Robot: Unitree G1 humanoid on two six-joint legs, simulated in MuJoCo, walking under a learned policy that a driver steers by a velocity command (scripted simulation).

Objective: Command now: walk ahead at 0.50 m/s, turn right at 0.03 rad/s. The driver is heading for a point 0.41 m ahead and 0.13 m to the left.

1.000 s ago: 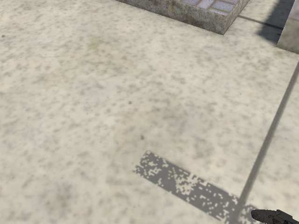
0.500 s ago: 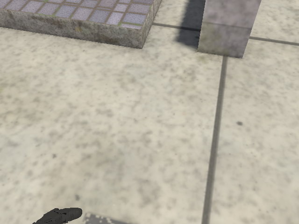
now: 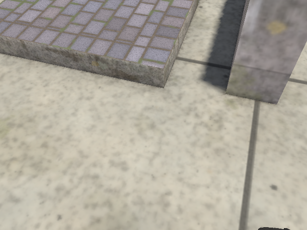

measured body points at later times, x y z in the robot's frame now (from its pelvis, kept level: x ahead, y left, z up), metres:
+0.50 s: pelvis +0.26 +0.02 +0.01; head +0.29 +0.02 +0.46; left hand +0.46 +0.25 -0.09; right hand +0.25 -0.24 -0.13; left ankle +0.16 +0.12 -0.73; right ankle +0.44 -0.12 -0.70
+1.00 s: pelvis +0.37 +0.00 +0.00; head +0.37 +0.02 +0.45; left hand +0.47 +0.25 -0.14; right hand +0.42 -0.25 -0.13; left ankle +0.37 +0.14 -0.73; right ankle +0.43 -0.10 -0.73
